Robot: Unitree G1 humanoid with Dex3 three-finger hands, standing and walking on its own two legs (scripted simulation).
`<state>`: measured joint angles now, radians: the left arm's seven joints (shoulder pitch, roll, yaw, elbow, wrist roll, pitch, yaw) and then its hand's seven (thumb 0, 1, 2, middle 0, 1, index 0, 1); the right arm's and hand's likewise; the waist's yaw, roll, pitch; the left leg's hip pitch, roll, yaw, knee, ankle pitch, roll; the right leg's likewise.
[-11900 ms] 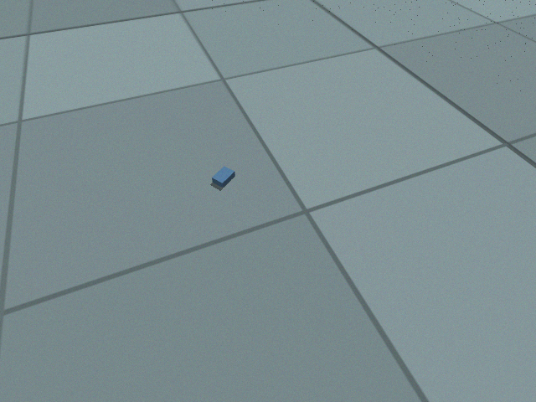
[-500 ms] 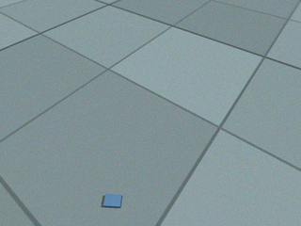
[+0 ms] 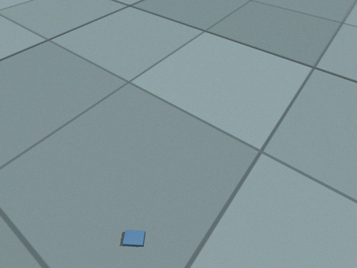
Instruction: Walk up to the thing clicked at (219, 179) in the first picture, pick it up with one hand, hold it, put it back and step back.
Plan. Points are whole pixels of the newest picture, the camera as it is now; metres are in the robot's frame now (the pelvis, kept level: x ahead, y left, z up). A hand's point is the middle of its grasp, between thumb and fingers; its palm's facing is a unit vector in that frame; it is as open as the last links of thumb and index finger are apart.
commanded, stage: stand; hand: left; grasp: from above
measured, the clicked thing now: (134, 238) +0.39 +0.24 -0.77
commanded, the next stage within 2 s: rise first in 0.46 s
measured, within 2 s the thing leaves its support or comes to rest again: neither
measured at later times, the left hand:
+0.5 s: hand out of the picture +0.06 +0.25 -0.16, palm faces -0.03 -0.94 -0.34, open 7.3 cm
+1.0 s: hand out of the picture +0.13 +0.25 -0.20, palm faces -0.11 -0.92 -0.39, open 12.1 cm
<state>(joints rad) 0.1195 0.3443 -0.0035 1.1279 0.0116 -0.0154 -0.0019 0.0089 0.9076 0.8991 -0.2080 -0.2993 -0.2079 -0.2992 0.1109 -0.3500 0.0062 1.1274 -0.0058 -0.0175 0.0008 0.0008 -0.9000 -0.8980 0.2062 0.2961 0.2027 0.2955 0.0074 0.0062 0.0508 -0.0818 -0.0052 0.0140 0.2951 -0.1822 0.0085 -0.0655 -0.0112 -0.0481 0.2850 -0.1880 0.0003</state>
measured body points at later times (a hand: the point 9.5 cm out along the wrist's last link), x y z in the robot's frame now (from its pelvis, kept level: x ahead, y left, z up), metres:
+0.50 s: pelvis +0.00 +0.00 +0.00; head +0.01 +0.00 +0.45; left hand +0.06 +0.30 -0.13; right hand +0.07 -0.30 -0.14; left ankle -0.01 +0.11 -0.75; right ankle -0.02 -0.12 -0.75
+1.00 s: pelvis -0.02 +0.00 -0.05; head +0.06 +0.00 +0.39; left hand +0.14 +0.30 -0.18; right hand +0.09 -0.26 -0.17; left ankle -0.01 +0.11 -0.75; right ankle -0.02 -0.12 -0.75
